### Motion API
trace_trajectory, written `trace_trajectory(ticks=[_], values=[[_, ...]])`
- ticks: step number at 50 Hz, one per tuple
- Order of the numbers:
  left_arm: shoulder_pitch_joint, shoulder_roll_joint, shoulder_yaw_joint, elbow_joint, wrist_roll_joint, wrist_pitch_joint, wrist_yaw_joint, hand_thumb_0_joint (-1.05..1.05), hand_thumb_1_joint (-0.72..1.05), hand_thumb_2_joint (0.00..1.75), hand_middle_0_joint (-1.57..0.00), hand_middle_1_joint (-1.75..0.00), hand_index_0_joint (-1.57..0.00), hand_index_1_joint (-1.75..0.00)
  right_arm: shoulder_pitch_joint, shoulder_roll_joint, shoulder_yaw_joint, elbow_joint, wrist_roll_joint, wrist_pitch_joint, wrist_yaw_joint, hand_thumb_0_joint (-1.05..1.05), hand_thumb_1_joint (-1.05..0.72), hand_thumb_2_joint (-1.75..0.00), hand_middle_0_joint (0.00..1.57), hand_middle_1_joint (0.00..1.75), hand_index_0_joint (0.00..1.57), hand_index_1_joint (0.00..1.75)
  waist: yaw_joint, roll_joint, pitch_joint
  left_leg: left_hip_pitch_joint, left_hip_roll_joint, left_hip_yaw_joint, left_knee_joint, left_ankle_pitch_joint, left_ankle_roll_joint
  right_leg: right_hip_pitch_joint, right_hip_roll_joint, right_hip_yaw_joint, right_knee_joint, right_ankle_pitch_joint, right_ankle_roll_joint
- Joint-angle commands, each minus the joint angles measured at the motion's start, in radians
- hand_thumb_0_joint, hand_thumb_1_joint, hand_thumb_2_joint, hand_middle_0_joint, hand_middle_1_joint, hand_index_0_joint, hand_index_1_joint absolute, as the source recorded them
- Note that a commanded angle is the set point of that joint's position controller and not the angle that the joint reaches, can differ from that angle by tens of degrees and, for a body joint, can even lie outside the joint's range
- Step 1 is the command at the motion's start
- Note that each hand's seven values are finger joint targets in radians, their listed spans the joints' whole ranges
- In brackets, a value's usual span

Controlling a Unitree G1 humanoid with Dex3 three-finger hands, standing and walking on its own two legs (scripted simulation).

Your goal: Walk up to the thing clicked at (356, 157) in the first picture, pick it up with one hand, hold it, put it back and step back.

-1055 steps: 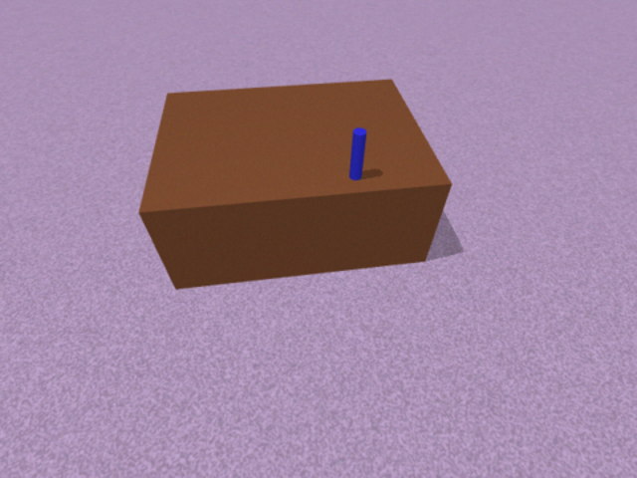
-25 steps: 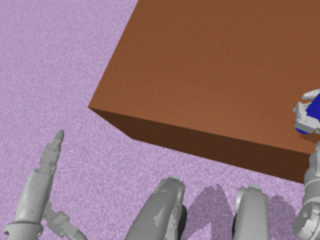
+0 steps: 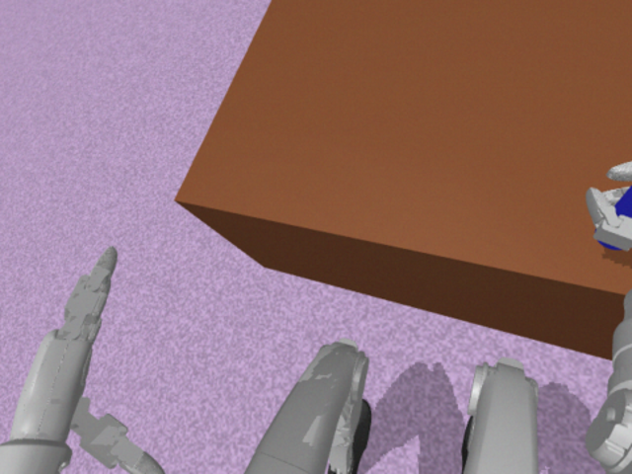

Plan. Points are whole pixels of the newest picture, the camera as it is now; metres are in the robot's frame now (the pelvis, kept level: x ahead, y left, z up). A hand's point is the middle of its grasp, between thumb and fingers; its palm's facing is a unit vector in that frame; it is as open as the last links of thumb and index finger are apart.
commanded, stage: open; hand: right
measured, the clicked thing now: out of the picture +0.47 -0.26 -0.03
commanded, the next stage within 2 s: withdraw in 0.22 s
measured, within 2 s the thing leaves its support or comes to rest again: neither
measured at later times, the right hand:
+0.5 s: hand (627, 204) +0.47 -0.25 -0.05, palm faces +0.27 +0.96 +0.02, open 16.0 cm
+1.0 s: hand out of the picture +0.45 -0.33 +0.09, palm faces +0.34 +0.93 -0.17, open 17.4 cm
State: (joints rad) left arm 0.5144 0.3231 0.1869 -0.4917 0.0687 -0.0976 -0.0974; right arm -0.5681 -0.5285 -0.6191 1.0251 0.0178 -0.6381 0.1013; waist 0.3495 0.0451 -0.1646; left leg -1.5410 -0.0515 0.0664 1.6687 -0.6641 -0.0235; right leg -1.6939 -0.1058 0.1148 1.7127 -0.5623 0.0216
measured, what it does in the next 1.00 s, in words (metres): rises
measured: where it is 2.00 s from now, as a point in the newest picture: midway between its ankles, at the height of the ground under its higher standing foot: (407, 472)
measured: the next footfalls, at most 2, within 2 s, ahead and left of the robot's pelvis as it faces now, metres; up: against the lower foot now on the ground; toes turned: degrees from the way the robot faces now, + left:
none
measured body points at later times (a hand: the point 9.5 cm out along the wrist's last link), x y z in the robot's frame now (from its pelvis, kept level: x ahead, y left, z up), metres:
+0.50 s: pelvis +0.01 +0.00 +0.01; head +0.19 -0.09 +0.41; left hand +0.19 +0.25 +0.15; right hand +0.45 -0.30 -0.05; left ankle +0.06 +0.14 -0.51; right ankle +0.09 -0.13 -0.51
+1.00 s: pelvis +0.03 -0.01 +0.11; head +0.15 -0.07 +0.53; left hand +0.20 +0.24 +0.16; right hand +0.43 -0.38 +0.10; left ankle +0.06 +0.14 -0.51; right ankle +0.09 -0.13 -0.51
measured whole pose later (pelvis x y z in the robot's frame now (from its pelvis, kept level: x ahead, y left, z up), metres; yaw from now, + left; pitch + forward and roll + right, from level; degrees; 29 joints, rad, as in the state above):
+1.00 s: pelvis +0.03 -0.01 +0.11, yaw -3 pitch +23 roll +6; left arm 0.52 0.28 0.07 -0.24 0.02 0.02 -0.04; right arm -0.58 -0.59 -0.52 1.03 -0.04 -0.26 0.07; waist 0.21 0.01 -0.14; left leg -1.10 -0.03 0.04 1.25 -0.55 -0.03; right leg -1.24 -0.09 0.06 1.31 -0.48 0.01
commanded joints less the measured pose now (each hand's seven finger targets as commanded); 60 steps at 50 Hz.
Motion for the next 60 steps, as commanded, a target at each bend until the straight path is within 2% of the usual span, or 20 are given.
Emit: trace_trajectory(ticks=[1, 7, 15, 16, 17, 23, 27, 28, 34, 36, 38, 42, 43, 45, 47, 48, 49, 51, 55, 60], values=[[0.051, 0.174, 0.162, -0.174, -0.012, -0.05, 0.034, 0.0, -0.55, 0.06, -0.06, -0.06, -0.05, -0.06, -0.258, -0.178, -0.001, -0.196, 0.004, -0.051, -0.004, 0.0, 0.12, -0.41, 0.92, 0.66, 0.92, 0.66, -0.025, -0.342, -0.47, 0.112, -0.028, 0.015, -0.211, 0.166, 0.057, 0.563, 0.031, -0.014, -0.237, 0.059, -0.021], [0.051, 0.182, 0.174, -0.164, -0.011, -0.052, 0.037, 0.0, -0.56, 0.06, -0.05, -0.06, -0.05, -0.06, -0.257, -0.2, -0.003, -0.235, 0.002, -0.051, -0.007, 0.0, 0.38, -0.23, 0.7, 0.46, 0.71, 0.46, -0.034, -0.378, -0.493, 0.11, -0.032, 0.015, -0.214, 0.2, 0.057, 0.613, 0.028, -0.02, -0.222, 0.122, -0.021], [0.072, 0.171, 0.163, -0.156, -0.01, -0.054, 0.034, 0.0, -0.56, 0.06, -0.05, -0.06, -0.05, -0.06, -0.236, -0.175, -0.006, -0.247, 0.011, -0.048, 0.001, 0.0, 0.49, -0.12, 0.35, 0.23, 0.36, 0.24, -0.023, -0.353, -0.498, 0.152, -0.031, -0.001, -0.229, 0.25, 0.048, 0.595, 0.03, -0.029, -0.199, 0.157, -0.029], [0.061, 0.169, 0.164, -0.152, -0.009, -0.054, 0.033, 0.0, -0.56, 0.06, -0.05, -0.06, -0.05, -0.06, -0.218, -0.188, -0.02, -0.231, 0.013, -0.045, -0.001, 0.0, 0.5, -0.13, 0.32, 0.23, 0.33, 0.23, -0.039, -0.348, -0.494, 0.155, -0.034, -0.003, -0.229, 0.251, 0.049, 0.583, 0.03, -0.03, -0.204, 0.16, -0.031], [0.065, 0.168, 0.166, -0.134, -0.011, -0.054, 0.033, 0.0, -0.54, 0.05, -0.06, -0.05, -0.05, -0.06, -0.221, -0.154, 0.0, -0.226, 0.017, -0.046, 0.003, 0.0, 0.5, -0.18, 0.24, 0.23, 0.25, 0.23, -0.021, -0.354, -0.472, 0.144, -0.031, 0.004, -0.221, 0.252, 0.05, 0.582, 0.031, -0.03, -0.204, 0.16, -0.028], [0.06, 0.181, 0.174, -0.143, -0.013, -0.047, 0.032, 0.0, -0.54, 0.05, -0.05, -0.05, -0.05, -0.06, -0.223, -0.253, -0.052, -0.344, 0.014, -0.041, 0.004, 0.0, 0.58, -0.06, 0.06, 0.08, 0.07, 0.08, -0.072, -0.405, -0.578, 0.196, -0.03, -0.003, -0.234, 0.301, 0.048, 0.675, 0.028, -0.032, -0.216, 0.241, -0.027], [0.073, 0.157, 0.153, -0.109, -0.021, -0.032, 0.033, 0.0, -0.54, 0.05, -0.05, -0.05, -0.05, -0.05, -0.222, -0.231, -0.027, -0.426, 0.025, -0.003, 0.016, 0.0, 0.6, -0.04, 0.05, 0.06, 0.05, 0.06, -0.084, -0.435, -0.597, 0.232, -0.028, -0.006, -0.276, 0.305, 0.047, 0.739, 0.029, -0.037, -0.261, 0.243, -0.022], [0.07, 0.168, 0.153, -0.111, -0.022, -0.028, 0.035, 0.0, -0.53, 0.04, -0.05, -0.05, -0.05, -0.05, -0.211, -0.263, -0.039, -0.435, 0.02, 0.01, 0.013, 0.0, 0.61, -0.04, 0.04, 0.06, 0.05, 0.06, -0.1, -0.434, -0.603, 0.25, -0.026, -0.006, -0.29, 0.294, 0.048, 0.752, 0.031, -0.04, -0.278, 0.238, -0.02], [0.031, 0.166, 0.128, -0.017, -0.027, 0.002, 0.056, 0.0, -0.54, 0.05, -0.05, -0.05, -0.04, -0.05, -0.212, -0.257, -0.015, -0.43, 0.037, 0.09, 0.028, 0.0, 0.61, -0.04, 0.04, 0.06, 0.05, 0.06, -0.125, -0.382, -0.5, 0.288, -0.021, 0.003, -0.371, 0.248, 0.049, 0.794, 0.03, -0.035, -0.387, 0.179, -0.015], [0.027, 0.154, 0.108, -0.021, -0.027, 0.01, 0.06, 0.0, -0.56, 0.05, -0.05, -0.05, -0.04, -0.05, -0.227, -0.189, 0.024, -0.383, 0.05, 0.113, 0.041, 0.0, 0.6, -0.05, 0.04, 0.06, 0.05, 0.06, -0.105, -0.327, -0.451, 0.331, -0.019, -0.001, -0.417, 0.244, 0.049, 0.783, 0.034, -0.031, -0.422, 0.149, -0.019], [0.016, 0.165, 0.106, -0.024, -0.029, 0.013, 0.073, 0.0, -0.56, 0.05, -0.05, -0.05, -0.04, -0.05, -0.257, -0.217, 0.022, -0.359, 0.051, 0.125, 0.049, 0.0, 0.6, -0.05, 0.04, 0.06, 0.05, 0.06, -0.092, -0.279, -0.42, 0.364, -0.017, -0.008, -0.461, 0.24, 0.045, 0.78, 0.034, -0.029, -0.446, 0.132, -0.025], [0.032, 0.102, 0.023, 0.062, -0.031, 0.012, 0.082, 0.0, -0.58, 0.08, -0.07, -0.06, -0.05, -0.07, -0.266, -0.163, 0.058, -0.222, 0.064, 0.142, 0.076, 0.0, 0.52, -0.04, 0.06, 0.05, 0.07, 0.05, -0.092, -0.207, -0.296, 0.37, -0.009, -0.025, -0.508, 0.215, 0.043, 0.737, 0.038, -0.033, -0.481, 0.103, -0.033], [0.04, 0.136, 0.032, 0.01, -0.054, 0.041, 0.086, 0.0, -0.56, 0.07, -0.07, -0.06, -0.06, -0.07, -0.183, -0.461, 0.009, -0.111, -0.062, 0.229, 0.016, 0.0, 0.49, -0.07, 0.05, 0.06, 0.06, 0.06, -0.2, -0.27, -0.363, 0.474, -0.001, -0.063, -0.568, 0.201, 0.048, 0.844, 0.051, -0.054, -0.559, 0.135, -0.02], [0.118, 0.11, 0.012, 0.056, -0.048, 0.071, 0.074, 0.0, -0.54, 0.07, -0.06, -0.06, -0.06, -0.07, -0.318, -0.305, 0.079, -0.197, -0.041, 0.278, -0.028, 0.0, 0.52, -0.06, 0.05, 0.06, 0.06, 0.06, -0.152, -0.318, -0.371, 0.486, -0.003, -0.045, -0.584, 0.248, 0.047, 0.907, 0.049, -0.053, -0.59, 0.172, -0.018], [0.124, 0.131, 0.031, 0.131, -0.05, 0.089, 0.075, 0.0, -0.52, 0.09, -0.06, -0.06, -0.05, -0.07, -0.355, -0.369, 0.077, -0.259, -0.054, 0.317, -0.057, 0.0, 0.51, -0.07, 0.04, 0.06, 0.06, 0.06, -0.176, -0.325, -0.427, 0.524, -0.006, -0.028, -0.602, 0.295, 0.047, 0.981, 0.055, -0.062, -0.608, 0.235, -0.016], [0.111, 0.106, -0.002, 0.166, -0.052, 0.099, 0.074, 0.0, -0.49, 0.1, -0.06, -0.06, -0.05, -0.07, -0.328, -0.388, 0.07, -0.194, -0.065, 0.342, -0.074, 0.0, 0.47, -0.07, 0.05, 0.06, 0.06, 0.06, -0.194, -0.324, -0.395, 0.53, -0.009, -0.022, -0.618, 0.303, 0.044, 0.993, 0.055, -0.068, -0.626, 0.244, -0.015], [0.06, 0.126, 0.006, 0.171, -0.054, 0.107, 0.077, 0.0, -0.41, 0.13, -0.04, -0.04, -0.03, -0.06, -0.34, -0.451, 0.041, -0.231, -0.074, 0.357, -0.093, 0.0, 0.46, -0.08, 0.04, 0.06, 0.06, 0.06, -0.214, -0.308, -0.425, 0.57, -0.007, -0.017, -0.626, 0.333, 0.042, 0.998, 0.058, -0.067, -0.63, 0.281, -0.02], [0.013, 0.18, 0.059, 0.187, -0.053, 0.123, 0.092, 0.0, -0.25, 0.25, -0.11, -0.12, -0.1, -0.14, -0.389, -0.424, 0.07, -0.289, -0.076, 0.375, -0.12, 0.0, 0.48, -0.06, 0.05, 0.06, 0.05, 0.06, -0.203, -0.309, -0.5, 0.621, -0.01, -0.006, -0.65, 0.367, 0.043, 1.096, 0.055, -0.07, -0.66, 0.314, -0.017], [-0.121, 0.076, -0.102, 0.238, -0.063, 0.136, 0.106, 0.0, 0.07, 0.51, -0.13, -0.19, -0.13, -0.19, -0.329, -0.325, 0.138, -0.128, -0.081, 0.403, -0.159, 0.0, 0.58, -0.03, 0.05, 0.05, 0.05, 0.05, -0.231, -0.21, -0.373, 0.705, -0.009, -0.006, -0.731, 0.386, 0.035, 1.065, 0.056, -0.082, -0.715, 0.334, -0.021], [-0.121, 0.006, -0.217, 0.313, -0.062, 0.143, 0.109, 0.0, 0.46, 0.65, -0.16, -0.23, -0.15, -0.23, -0.196, -0.241, 0.199, -0.086, -0.077, 0.436, -0.165, 0.0, 0.54, -0.06, 0.05, 0.05, 0.05, 0.05, -0.262, -0.213, -0.369, 0.806, -0.01, 0.007, -0.777, 0.468, 0.038, 1.174, 0.059, -0.093, -0.789, 0.455, -0.012]])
